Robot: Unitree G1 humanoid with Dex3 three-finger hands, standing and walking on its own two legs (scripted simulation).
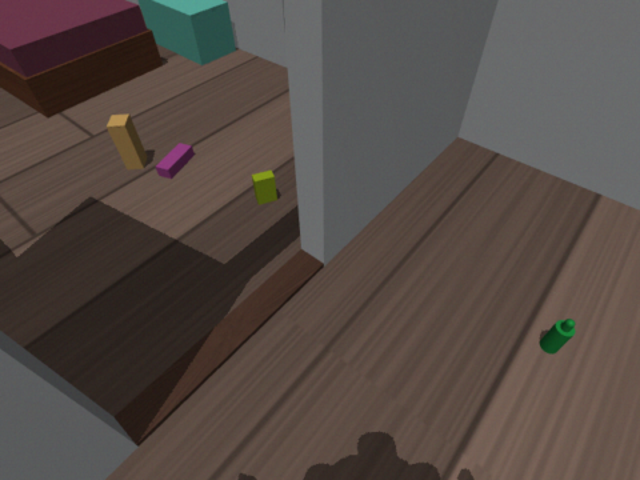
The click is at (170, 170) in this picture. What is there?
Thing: lying carton
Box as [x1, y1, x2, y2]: [155, 143, 193, 178]
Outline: 191,146 179,143 155,166 158,174 171,178 193,155
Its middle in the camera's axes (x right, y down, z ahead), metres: -0.74 -0.39 +1.98
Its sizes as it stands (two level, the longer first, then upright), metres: 0.205 0.074 0.056
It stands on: the floor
